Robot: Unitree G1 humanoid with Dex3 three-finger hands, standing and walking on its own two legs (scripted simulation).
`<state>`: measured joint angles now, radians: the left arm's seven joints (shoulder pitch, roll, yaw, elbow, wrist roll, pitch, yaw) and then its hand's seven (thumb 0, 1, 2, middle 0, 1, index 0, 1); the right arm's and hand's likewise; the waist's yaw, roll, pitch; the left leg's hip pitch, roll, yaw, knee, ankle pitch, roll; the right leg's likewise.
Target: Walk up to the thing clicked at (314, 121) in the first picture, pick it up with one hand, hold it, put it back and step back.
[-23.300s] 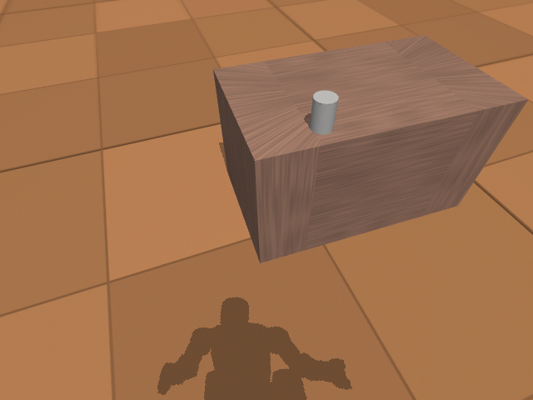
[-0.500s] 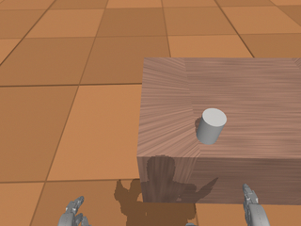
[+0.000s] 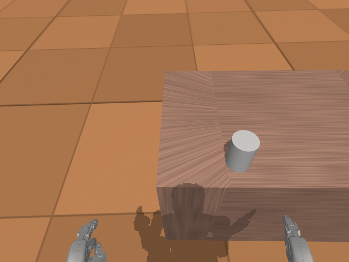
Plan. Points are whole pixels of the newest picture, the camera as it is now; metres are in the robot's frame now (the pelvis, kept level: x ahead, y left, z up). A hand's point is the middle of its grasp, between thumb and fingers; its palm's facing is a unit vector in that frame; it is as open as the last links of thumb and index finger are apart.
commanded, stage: home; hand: right
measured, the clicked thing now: (241, 151) +0.46 -0.18 -0.07
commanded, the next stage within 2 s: stand in 1.38 s
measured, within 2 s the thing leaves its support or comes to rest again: neither
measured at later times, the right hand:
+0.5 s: hand (266, 253) +0.18 -0.18 -0.06, palm faces +0.14 +0.95 -0.28, open 17.4 cm
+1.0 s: hand (267, 258) +0.17 -0.18 -0.06, palm faces +0.14 +0.95 -0.28, open 17.3 cm
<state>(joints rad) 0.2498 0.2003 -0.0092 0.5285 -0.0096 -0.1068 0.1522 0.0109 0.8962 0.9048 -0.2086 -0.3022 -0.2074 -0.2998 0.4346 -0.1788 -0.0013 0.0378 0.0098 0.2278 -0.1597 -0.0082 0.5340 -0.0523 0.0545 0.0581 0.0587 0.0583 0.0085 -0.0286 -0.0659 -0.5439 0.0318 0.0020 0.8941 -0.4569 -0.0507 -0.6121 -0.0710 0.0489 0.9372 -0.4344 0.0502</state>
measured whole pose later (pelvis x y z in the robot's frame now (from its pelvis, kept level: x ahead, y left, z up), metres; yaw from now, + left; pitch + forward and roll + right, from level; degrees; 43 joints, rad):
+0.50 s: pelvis +0.01 +0.00 +0.00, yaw +0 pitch +6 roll +2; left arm 0.26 0.21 0.00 0.54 -0.01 -0.11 0.16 0.01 0.90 0.91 -0.21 -0.30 -0.21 -0.30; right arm 0.43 -0.18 0.00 0.03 0.01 0.28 -0.15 -0.01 0.53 -0.05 0.05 0.06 0.06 0.06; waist 0.01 -0.03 -0.07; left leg -0.54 0.03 0.00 0.89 -0.46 -0.05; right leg -0.60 -0.07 0.05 0.93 -0.44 0.05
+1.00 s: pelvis +0.00 +0.00 +0.00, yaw +0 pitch +6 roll +2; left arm 0.25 0.21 -0.01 0.54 -0.01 -0.12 0.17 0.01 0.90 0.91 -0.21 -0.30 -0.21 -0.30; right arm 0.43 -0.18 0.00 0.03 0.01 0.29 -0.16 -0.01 0.52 -0.06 0.06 0.06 0.06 0.06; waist 0.01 -0.03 -0.07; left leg -0.55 0.03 0.00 0.90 -0.46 -0.05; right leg -0.61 -0.07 0.05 0.94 -0.43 0.05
